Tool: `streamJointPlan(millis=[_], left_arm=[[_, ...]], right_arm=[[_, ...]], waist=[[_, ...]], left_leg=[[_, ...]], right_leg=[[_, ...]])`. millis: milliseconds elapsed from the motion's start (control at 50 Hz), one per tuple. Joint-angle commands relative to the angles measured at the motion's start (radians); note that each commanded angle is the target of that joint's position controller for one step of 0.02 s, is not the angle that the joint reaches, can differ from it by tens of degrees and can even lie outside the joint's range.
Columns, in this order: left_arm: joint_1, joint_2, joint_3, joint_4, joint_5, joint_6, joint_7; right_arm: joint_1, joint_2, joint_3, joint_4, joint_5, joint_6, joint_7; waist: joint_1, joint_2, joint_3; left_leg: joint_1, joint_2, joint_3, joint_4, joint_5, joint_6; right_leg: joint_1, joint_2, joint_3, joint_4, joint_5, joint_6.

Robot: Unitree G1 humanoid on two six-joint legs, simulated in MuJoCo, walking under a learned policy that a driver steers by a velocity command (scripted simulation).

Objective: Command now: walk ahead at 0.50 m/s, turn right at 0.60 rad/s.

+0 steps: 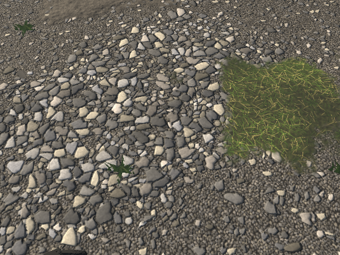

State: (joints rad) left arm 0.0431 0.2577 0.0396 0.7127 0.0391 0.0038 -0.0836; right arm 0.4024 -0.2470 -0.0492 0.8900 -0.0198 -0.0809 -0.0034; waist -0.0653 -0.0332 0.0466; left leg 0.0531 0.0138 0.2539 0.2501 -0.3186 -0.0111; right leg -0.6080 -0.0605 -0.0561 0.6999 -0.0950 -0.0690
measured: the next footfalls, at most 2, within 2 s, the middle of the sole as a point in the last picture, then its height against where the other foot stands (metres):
right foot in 0.08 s outside the picture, level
left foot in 0.64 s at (160, 241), level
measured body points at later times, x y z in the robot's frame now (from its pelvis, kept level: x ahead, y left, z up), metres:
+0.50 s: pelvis +0.27 -0.05 +0.00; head +0.29 -0.06 +0.45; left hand +0.29 +0.21 -0.13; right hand +0.37 -0.31 -0.13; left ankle +0.43 +0.08 -0.68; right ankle +0.16 -0.09 -0.74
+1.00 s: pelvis +0.47 -0.03 +0.01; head +0.50 -0.02 +0.45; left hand +0.51 +0.22 -0.14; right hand +0.56 -0.28 -0.13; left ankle +0.47 +0.03 -0.74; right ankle +0.56 -0.17 -0.70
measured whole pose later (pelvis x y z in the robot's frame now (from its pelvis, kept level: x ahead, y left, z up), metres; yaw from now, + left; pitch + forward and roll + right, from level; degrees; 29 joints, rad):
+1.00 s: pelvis +0.47 -0.03 +0.01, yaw +6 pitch +0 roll +1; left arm 0.22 0.22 0.01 0.92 0.02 0.00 0.02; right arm 0.25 -0.21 -0.01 0.92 -0.02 -0.04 0.00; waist 0.00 -0.03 0.06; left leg -0.17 -0.09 0.05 0.35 -0.17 0.10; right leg -0.46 -0.06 0.02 0.75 -0.23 0.02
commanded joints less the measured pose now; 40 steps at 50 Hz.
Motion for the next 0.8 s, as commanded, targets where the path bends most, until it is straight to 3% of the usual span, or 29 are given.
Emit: streamJointPlan(millis=[20, 60, 80, 100, 120, 140, 160, 180, 220, 260, 300, 360, 480, 540, 580, 600, 620, 640, 660, 680, 700, 720, 740, 760, 800], left_arm=[[-0.069, 0.062, 0.014, -0.087, 0.009, -0.011, 0.003], [0.080, 0.090, 0.032, -0.049, 0.014, -0.020, 0.018], [0.257, 0.122, 0.052, 0.009, 0.022, -0.029, 0.032], [0.362, 0.234, 0.085, 0.021, 0.028, -0.028, 0.050], [0.340, 0.310, 0.101, -0.003, -0.011, -0.019, 0.059], [0.350, 0.265, 0.090, 0.009, -0.020, -0.012, 0.070], [0.303, 0.197, 0.071, 0.026, -0.021, -0.018, 0.080], [0.259, 0.139, 0.053, 0.031, -0.021, -0.028, 0.083], [0.202, 0.092, 0.031, 0.037, -0.023, -0.053, 0.081], [0.230, 0.105, 0.032, 0.061, -0.025, -0.076, 0.076], [0.259, 0.120, 0.035, 0.083, -0.022, -0.087, 0.074], [0.304, 0.112, 0.030, 0.109, -0.022, -0.093, 0.078], [0.338, 0.089, 0.013, 0.149, -0.022, -0.105, 0.096], [0.384, 0.097, 0.008, 0.185, -0.018, -0.099, 0.110], [0.382, 0.122, 0.009, 0.199, -0.015, -0.094, 0.120], [0.377, 0.135, 0.011, 0.206, -0.013, -0.090, 0.127], [0.365, 0.148, 0.014, 0.208, -0.010, -0.084, 0.129], [0.321, 0.154, 0.012, 0.195, -0.027, -0.085, 0.126], [0.319, 0.095, -0.004, 0.151, -0.040, -0.095, 0.120], [0.469, 0.043, -0.011, 0.151, -0.071, -0.090, 0.109], [0.393, 0.098, -0.003, 0.168, -0.040, -0.081, 0.110], [0.319, 0.080, -0.008, 0.143, -0.043, -0.083, 0.106], [0.302, 0.079, -0.007, 0.148, -0.033, -0.080, 0.104], [0.297, 0.080, -0.004, 0.151, -0.017, -0.062, 0.102], [0.346, 0.050, -0.006, 0.170, -0.006, -0.025, 0.096]], right_arm=[[0.011, -0.184, -0.040, -0.037, 0.000, 0.006, -0.011], [0.016, -0.211, -0.044, -0.033, 0.001, 0.025, -0.015], [0.006, -0.207, -0.040, -0.045, 0.002, 0.032, -0.014], [0.026, -0.132, -0.020, -0.106, 0.014, 0.028, -0.003], [-0.028, -0.119, -0.021, -0.174, 0.001, 0.020, 0.010], [-0.125, -0.154, -0.025, -0.182, -0.004, 0.019, 0.012], [-0.115, -0.119, -0.011, -0.169, 0.013, 0.010, 0.015], [-0.082, -0.107, -0.007, -0.141, 0.013, 0.009, 0.015], [-0.009, -0.101, -0.005, -0.097, -0.015, 0.043, 0.022], [0.003, -0.099, -0.010, -0.082, -0.011, 0.063, 0.035], [-0.057, -0.091, -0.013, -0.089, -0.002, 0.070, 0.041], [-0.154, -0.091, -0.019, -0.109, 0.004, 0.070, 0.040], [-0.292, -0.057, -0.001, -0.144, -0.008, 0.057, 0.051], [-0.353, -0.042, 0.012, -0.179, -0.011, 0.052, 0.058], [-0.300, -0.052, 0.009, -0.171, -0.015, 0.052, 0.052], [-0.216, -0.061, 0.005, -0.146, -0.021, 0.047, 0.045], [-0.083, -0.085, -0.005, -0.105, -0.028, 0.036, 0.037], [0.051, -0.108, -0.017, -0.065, -0.043, 0.021, 0.029], [0.133, -0.206, -0.041, -0.047, -0.047, 0.016, 0.016], [0.112, -0.275, -0.058, -0.044, -0.006, 0.022, 0.012], [0.053, -0.230, -0.057, -0.063, 0.035, 0.032, 0.012], [-0.045, -0.168, -0.036, -0.074, 0.030, 0.035, 0.007], [-0.105, -0.098, -0.015, -0.076, 0.024, 0.040, 0.006], [-0.134, -0.074, -0.004, -0.075, 0.026, 0.039, 0.002], [-0.139, -0.081, 0.002, -0.061, 0.013, 0.027, 0.003]], waist=[[0.028, 0.132, 0.018], [0.096, 0.133, -0.081], [0.174, 0.081, -0.183], [0.196, -0.090, -0.312], [0.158, -0.204, -0.370], [0.190, -0.047, -0.273], [0.145, -0.014, -0.167], [0.095, 0.025, -0.107], [0.034, 0.002, -0.085], [0.027, -0.006, -0.077], [0.043, -0.006, -0.031], [0.076, -0.008, 0.019], [0.109, -0.013, 0.056], [0.123, -0.016, 0.062], [0.092, -0.045, 0.018], [0.057, -0.063, -0.020], [0.003, -0.068, -0.082], [-0.079, -0.047, -0.148], [-0.089, 0.113, -0.260], [0.012, 0.268, -0.442], [-0.011, 0.036, -0.398], [0.014, 0.054, -0.226], [0.048, -0.003, -0.110], [0.072, 0.007, -0.057], [0.103, 0.042, -0.062]], left_leg=[[0.005, 0.271, -0.044, 0.040, 0.731, 0.113], [0.014, 0.267, -0.008, 0.311, 0.972, 0.103], [-0.097, 0.243, 0.015, 0.554, 0.863, 0.076], [-0.438, 0.176, 0.020, 0.892, 0.401, 0.025], [-0.731, -0.009, -0.124, 1.145, -0.243, -0.020], [-0.826, 0.046, -0.247, 1.162, -0.152, -0.005], [-0.802, 0.089, -0.247, 1.096, -0.058, 0.008], [-0.726, 0.121, -0.251, 0.990, -0.026, 0.015], [-0.587, 0.136, -0.259, 0.907, -0.001, 0.012], [-0.572, 0.118, -0.256, 0.885, 0.044, 0.015], [-0.641, 0.110, -0.273, 0.840, 0.119, 0.017], [-0.751, 0.075, -0.317, 0.754, 0.216, 0.021], [-0.759, 0.039, -0.228, 0.512, 0.344, 0.040], [-0.723, 0.007, -0.151, 0.395, 0.293, 0.077], [-0.616, -0.059, -0.100, 0.361, 0.200, 0.118], [-0.536, -0.097, -0.088, 0.351, 0.159, 0.139], [-0.403, -0.114, -0.115, 0.304, 0.173, 0.163], [-0.190, -0.076, -0.177, 0.191, 0.341, 0.198], [0.077, 0.184, -0.435, 0.254, 0.775, 0.273], [0.332, 0.441, -0.836, 0.263, 1.264, 0.479], [0.208, 0.381, -0.693, 0.222, 1.182, 0.449], [0.056, 0.338, -0.590, 0.156, 1.040, 0.405], [-0.086, 0.283, -0.514, 0.095, 0.928, 0.344], [-0.180, 0.238, -0.452, 0.053, 0.891, 0.306], [-0.292, 0.191, -0.363, 0.028, 0.948, 0.281]], right_leg=[[0.077, 0.056, -0.068, -0.074, -0.110, -0.047], [0.264, 0.140, -0.090, -0.128, -0.184, -0.096], [0.500, 0.156, -0.057, -0.195, -0.152, -0.129], [0.821, -0.101, 0.316, -0.240, -0.348, -0.219], [0.936, -0.296, 0.809, -0.392, -0.238, -0.321], [0.893, -0.278, 0.664, -0.405, -0.076, -0.295], [0.764, -0.253, 0.503, -0.398, 0.072, -0.266], [0.640, -0.199, 0.397, -0.414, 0.189, -0.213], [0.500, -0.137, 0.268, -0.463, 0.261, -0.161], [0.472, -0.123, 0.216, -0.505, 0.292, -0.151], [0.477, -0.117, 0.170, -0.551, 0.247, -0.130], [0.536, -0.115, 0.110, -0.581, 0.233, -0.089], [0.640, -0.118, -0.016, -0.583, 0.386, -0.052], [0.729, -0.138, -0.063, -0.516, 0.596, -0.035], [0.766, -0.144, -0.087, -0.379, 0.954, -0.017], [0.769, -0.145, -0.088, -0.263, 1.102, -0.011], [0.739, -0.143, -0.081, -0.094, 1.094, -0.007], [0.614, -0.114, -0.103, 0.128, 0.881, -0.003], [0.366, 0.000, -0.138, 0.482, 0.181, 0.012], [0.087, 0.160, 0.010, 0.788, -0.511, 0.043], [0.081, 0.086, 0.133, 0.775, -0.389, 0.039], [0.040, 0.054, 0.119, 0.709, -0.343, 0.041], [0.060, 0.021, 0.105, 0.612, -0.320, 0.044], [0.101, 0.004, 0.102, 0.533, -0.301, 0.052], [0.218, 0.020, 0.074, 0.455, -0.259, 0.069]])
